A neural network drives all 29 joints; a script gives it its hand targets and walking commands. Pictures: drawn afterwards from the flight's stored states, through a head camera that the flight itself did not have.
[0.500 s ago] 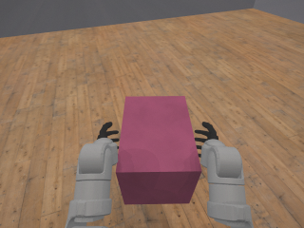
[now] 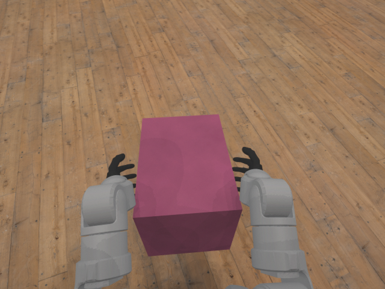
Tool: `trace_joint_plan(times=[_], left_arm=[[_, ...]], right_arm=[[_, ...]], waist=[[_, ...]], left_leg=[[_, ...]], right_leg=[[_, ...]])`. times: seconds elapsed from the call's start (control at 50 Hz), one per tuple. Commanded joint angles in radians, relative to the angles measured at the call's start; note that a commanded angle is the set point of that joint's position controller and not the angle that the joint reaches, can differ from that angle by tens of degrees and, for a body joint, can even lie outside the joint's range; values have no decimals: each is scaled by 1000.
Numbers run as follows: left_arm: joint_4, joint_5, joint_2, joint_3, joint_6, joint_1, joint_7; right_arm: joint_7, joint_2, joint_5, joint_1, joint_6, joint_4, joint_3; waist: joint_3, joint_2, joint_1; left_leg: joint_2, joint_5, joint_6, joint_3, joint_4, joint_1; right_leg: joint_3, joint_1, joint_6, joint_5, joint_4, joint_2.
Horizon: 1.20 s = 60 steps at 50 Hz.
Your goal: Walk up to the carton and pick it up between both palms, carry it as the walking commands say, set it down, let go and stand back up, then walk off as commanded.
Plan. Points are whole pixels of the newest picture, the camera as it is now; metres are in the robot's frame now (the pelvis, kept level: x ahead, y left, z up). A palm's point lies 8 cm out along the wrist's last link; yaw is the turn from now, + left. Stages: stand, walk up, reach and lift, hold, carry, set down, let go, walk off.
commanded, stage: carry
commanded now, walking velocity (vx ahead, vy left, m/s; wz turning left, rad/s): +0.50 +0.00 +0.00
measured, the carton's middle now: (185, 182) +0.36 +0.02 -0.06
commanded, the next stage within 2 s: none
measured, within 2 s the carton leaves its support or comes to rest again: neither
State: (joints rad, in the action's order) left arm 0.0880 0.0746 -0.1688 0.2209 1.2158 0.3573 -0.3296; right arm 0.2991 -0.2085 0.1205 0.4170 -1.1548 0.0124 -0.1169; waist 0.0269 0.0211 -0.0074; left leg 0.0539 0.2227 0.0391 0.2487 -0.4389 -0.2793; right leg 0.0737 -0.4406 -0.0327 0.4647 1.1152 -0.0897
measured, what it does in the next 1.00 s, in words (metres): walks ahead: right foot, then left foot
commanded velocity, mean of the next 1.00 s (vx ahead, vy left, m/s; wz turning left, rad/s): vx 0.50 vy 0.00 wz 0.00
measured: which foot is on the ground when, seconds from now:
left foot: down 0.00-0.28, up 0.30-0.78, down 0.80-1.00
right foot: up 0.00-0.26, down 0.28-0.82, up 0.84-1.00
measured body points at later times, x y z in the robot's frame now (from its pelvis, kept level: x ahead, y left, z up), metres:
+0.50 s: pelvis +0.32 -0.04 +0.01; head +0.36 -0.06 +0.46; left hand +0.61 +0.14 +0.06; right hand +0.65 -0.13 +0.06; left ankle +0.31 +0.12 -0.64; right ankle +0.34 -0.09 -0.74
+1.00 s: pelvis +0.69 +0.02 +0.01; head +0.73 +0.04 +0.45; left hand +0.99 +0.17 +0.04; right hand +1.00 -0.10 +0.05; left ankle +0.63 +0.11 -0.74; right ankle +0.70 -0.11 -0.67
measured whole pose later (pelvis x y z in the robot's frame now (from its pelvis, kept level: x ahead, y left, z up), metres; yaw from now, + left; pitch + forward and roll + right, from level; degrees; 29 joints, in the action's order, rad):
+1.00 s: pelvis +0.69 +0.02 +0.01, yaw +2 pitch +3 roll -1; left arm 0.09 0.08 -0.17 0.15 1.20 0.33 -0.33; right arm 0.32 -0.18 0.08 0.37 -1.19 -0.05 -0.11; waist 0.02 0.02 0.02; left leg 0.04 0.25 0.03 0.24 -0.33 -0.13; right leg 0.07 -0.56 -0.01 0.33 0.99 -0.08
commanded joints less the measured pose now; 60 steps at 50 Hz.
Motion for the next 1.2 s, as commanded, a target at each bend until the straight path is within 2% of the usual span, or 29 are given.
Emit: trace_joint_plan(times=[0.0, 0.1, 0.18, 0.24, 0.26, 0.28, 0.3, 0.32, 0.36, 0.38, 0.48, 0.62, 0.68, 0.72, 0.74, 0.76, 0.78, 0.8, 0.82, 0.84, 0.86, 0.9, 0.94, 0.98, 1.02, 1.1, 1.14, 1.16, 1.18], left_arm=[[135, -457, -1125, -768, -42, 700, 451], [150, -396, -1088, -758, -54, 583, 417], [102, -373, -1046, -753, -36, 525, 426], [31, -357, -1038, -738, -26, 465, 444], [11, -346, -1013, -712, -27, 439, 450], [-11, -341, -990, -692, -29, 440, 458], [-41, -346, -981, -675, -26, 466, 461], [-25, -372, -1009, -683, -33, 515, 468], [68, -394, -1031, -699, -39, 592, 472], [81, -403, -1053, -698, -43, 605, 470], [170, -463, -1070, -752, -36, 663, 479], [42, -427, -1038, -695, -18, 530, 486], [0, -399, -1008, -666, -17, 499, 479], [-7, -385, -992, -667, -18, 501, 474], [1, -387, -984, -669, -18, 532, 469], [-6, -385, -982, -675, -15, 537, 463], [-24, -376, -985, -673, -13, 535, 458], [-81, -366, -1009, -660, -8, 495, 460], [-88, -347, -1029, -642, -22, 480, 464], [-17, -348, -1058, -648, -41, 508, 464], [8, -358, -1076, -669, -54, 540, 459], [115, -426, -1109, -736, -65, 705, 452], [163, -426, -1107, -771, -72, 713, 436], [173, -412, -1088, -783, -75, 653, 421], [164, -401, -1080, -779, -70, 610, 414], [149, -406, -1060, -787, -48, 568, 429], [96, -395, -1058, -781, -37, 518, 440], [78, -390, -1050, -760, -37, 476, 445], [71, -387, -1022, -735, -37, 464, 454]], right_arm=[[-413, -1044, -426, 524, 14, -201, 580], [-435, -1016, -458, 484, 3, -220, 625], [-439, -980, -416, 380, -25, -138, 612], [-437, -964, -401, 377, -41, -126, 641], [-436, -963, -404, 407, -47, -121, 652], [-436, -964, -408, 420, -52, -113, 661], [-438, -958, -410, 413, -54, -51, 651], [-435, -995, -422, 449, -48, -81, 656], [-438, -1023, -450, 517, -29, -122, 667], [-435, -1044, -462, 559, -20, -155, 677], [-398, -1067, -421, 468, 0, -144, 630], [-388, -1022, -409, 462, -5, -178, 649], [-398, -1008, -408, 437, -22, -129, 649], [-408, -1007, -409, 420, -31, -77, 644], [-413, -1012, -406, 428, -33, -61, 638], [-418, -1009, -399, 422, -35, -47, 628], [-425, -1002, -406, 438, -37, -25, 616], [-433, -1016, -419, 427, -39, 8, 603], [-443, -1047, -435, 424, -36, 22, 595], [-447, -1051, -452, 449, -17, -25, 625], [-448, -1047, -458, 469, -7, -69, 641], [-447, -1045, -467, 546, 5, -134, 619], [-444, -1045, -478, 540, 5, -171, 623], [-443, -1036, -472, 484, 2, -164, 615], [-446, -1014, -453, 438, 2, -159, 600], [-435, -969, -411, 371, -11, -166, 600], [-423, -951, -398, 358, -20, -177, 624], [-419, -944, -400, 383, -24, -194, 638], [-416, -948, -403, 391, -31, -192, 649]], waist=[[-417, -157, 27], [-365, -194, 17], [-316, -225, 24], [-407, -112, -10], [-481, 23, -38], [-496, 274, -14], [-458, 258, 1], [-465, 236, -9], [-348, 82, -11], [-344, 57, -15], [-415, 97, -17], [-307, 161, -9], [-285, 185, -10], [-339, 154, -7], [-382, 126, 17], [-426, 73, 48], [-481, -137, 63], [-449, -239, 39], [-435, -137, 26], [-464, -100, 38], [-446, -38, 29], [-366, -56, 23], [-344, -145, 22], [-355, -206, 17], [-342, -255, 12], [-339, -252, 24], [-435, -164, 3], [-507, -87, -35], [-579, 151, -38]], left_leg=[[246, -376, 113, -263, 181, 438], [162, -481, 90, -116, 214, 449], [164, -585, 59, -82, 160, 448], [105, -616, -9, 4, -176, 273], [60, -403, -25, 10, -426, 48], [-37, 185, -19, -43, -677, -241], [-33, 302, 21, -158, -780, -367], [13, 248, 35, -231, -822, -426], [50, 150, 30, -232, -710, -381], [46, 131, 21, -214, -665, -351], [49, -16, -16, -141, -585, -383], [-12, -172, -46, -14, -235, -296], [-53, -147, -35, 32, -127, -250], [-119, -179, -16, 86, -36, -96], [-110, -264, -3, 76, 48, 67], [-31, -350, 34, -40, 77, 323], [183, -659, 124, -350, -9, 640], [329, -965, 221, -586, 8, 742], [342, -961, 227, -545, 3, 713], [340, -777, 218, -473, 43, 717], [305, -612, 153, -380, 84, 621], [233, -364, 78, -272, 196, 376], [227, -283, 84, -202, 228, 337], [193, -363, 88, -112, 218, 396], [136, -592, 68, -28, 205, 423], [136, -848, 43, -19, 111, 478], [85, -822, -10, 43, -137, 409], [59, -676, -30, 37, -365, 195], [-17, -214, -30, 0, -672, -109]], right_leg=[[-11, -169, 23, -114, -142, -27], [103, -135, 20, -294, -437, 34], [150, -10, 37, -413, -625, 73], [162, 393, 81, -461, -752, 74], [-4, 654, 125, -443, -754, -58], [-361, 828, 204, -476, -773, -269], [-484, 834, 226, -586, -790, -332], [-435, 815, 254, -570, -786, -348], [-257, 588, 183, -477, -869, -267], [-223, 543, 161, -495, -878, -245], [-62, 602, 168, -492, -932, -233], [73, 592, 131, -631, -961, -151], [100, 654, 112, -935, -879, -146], [153, 678, 68, -1287, -682, -106], [187, 604, 36, -1302, -513, -81], [191, 385, -1, -1174, -270, -55], [139, 6, -33, -625, 31, 29], [44, -260, -14, 42, 218, 146], [-78, -305, 32, 43, 266, 73], [-100, -338, 30, 32, 265, 18], [-112, -310, 22, -60, 140, -27], [-68, -142, 20, -130, -77, -31], [-9, -114, 23, -162, -169, -10], [31, -149, 15, -221, -262, -5], [98, -115, 8, -305, -434, 38], [186, 7, 16, -451, -652, 113], [210, 293, 48, -581, -796, 132], [113, 579, 93, -631, -761, 44], [-193, 851, 174, -787, -716, -181]])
